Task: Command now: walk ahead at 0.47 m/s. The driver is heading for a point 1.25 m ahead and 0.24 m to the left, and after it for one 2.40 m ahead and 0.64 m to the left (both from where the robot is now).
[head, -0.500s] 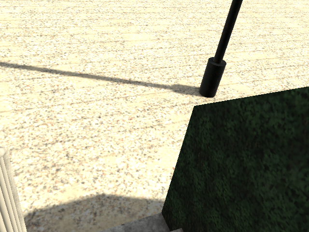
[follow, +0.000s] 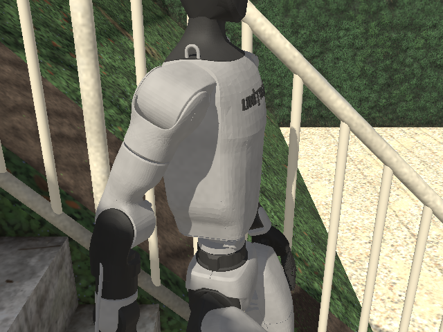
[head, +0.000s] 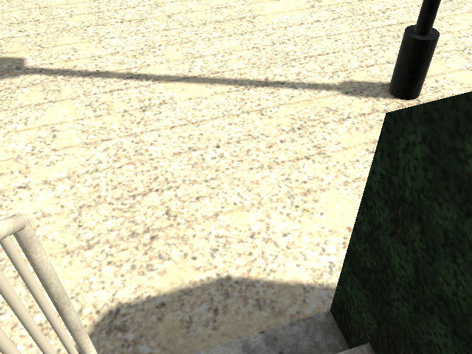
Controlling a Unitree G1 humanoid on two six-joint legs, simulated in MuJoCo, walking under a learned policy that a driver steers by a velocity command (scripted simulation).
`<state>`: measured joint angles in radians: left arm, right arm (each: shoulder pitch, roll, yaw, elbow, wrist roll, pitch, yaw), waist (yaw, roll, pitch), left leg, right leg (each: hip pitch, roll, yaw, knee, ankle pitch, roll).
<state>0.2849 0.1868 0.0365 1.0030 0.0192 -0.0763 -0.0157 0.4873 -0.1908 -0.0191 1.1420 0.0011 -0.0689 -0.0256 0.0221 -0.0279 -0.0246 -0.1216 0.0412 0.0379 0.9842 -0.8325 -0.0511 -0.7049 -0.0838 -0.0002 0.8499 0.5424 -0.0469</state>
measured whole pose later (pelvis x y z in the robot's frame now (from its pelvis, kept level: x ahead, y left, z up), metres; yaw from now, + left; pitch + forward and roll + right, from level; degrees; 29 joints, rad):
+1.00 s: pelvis +0.57 -0.07 -0.48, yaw +2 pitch -3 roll +3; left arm 0.17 0.19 0.03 0.98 0.02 -0.07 -0.01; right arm 0.58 -0.13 0.01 1.14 -0.03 -0.08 -0.01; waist -0.09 -0.06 -0.03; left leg -0.21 -0.14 0.05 1.45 -0.87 0.13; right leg -0.38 0.00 0.00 0.58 0.41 -0.07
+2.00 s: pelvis +1.15 +0.05 -0.95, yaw +32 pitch +1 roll +2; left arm 0.07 0.22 0.04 0.86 0.02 -0.10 -0.01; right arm 0.52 -0.22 -0.03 1.06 -0.01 -0.04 -0.04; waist -0.11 0.00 -0.04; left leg -0.24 -0.23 -0.13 1.67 -0.88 0.15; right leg -0.29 -0.01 0.03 0.34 0.00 -0.02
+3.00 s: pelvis +1.34 +0.11 -0.96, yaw +34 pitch +3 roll +2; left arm 0.29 0.22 0.04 0.86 0.01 0.01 0.03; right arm 0.15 -0.27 -0.04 0.86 -0.01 0.06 -0.03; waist 0.01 0.01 0.01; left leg -0.48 -0.04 -0.03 0.94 -0.38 -0.02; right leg -0.29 0.04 0.12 0.48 -0.23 -0.03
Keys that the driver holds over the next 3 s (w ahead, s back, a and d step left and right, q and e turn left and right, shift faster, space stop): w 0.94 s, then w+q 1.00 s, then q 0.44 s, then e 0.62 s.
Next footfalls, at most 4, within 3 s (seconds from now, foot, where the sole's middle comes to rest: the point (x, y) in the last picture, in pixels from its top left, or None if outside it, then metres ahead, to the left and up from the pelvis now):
0.08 right None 0.20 -0.15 -0.88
0.54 left None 0.40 0.01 -1.10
1.00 right None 0.68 -0.15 -1.31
1.42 left None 0.87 0.04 -1.54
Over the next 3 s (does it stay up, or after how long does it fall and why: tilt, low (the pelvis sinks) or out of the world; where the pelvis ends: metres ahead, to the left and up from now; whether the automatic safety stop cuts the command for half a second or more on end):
stays up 1.34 0.11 -0.96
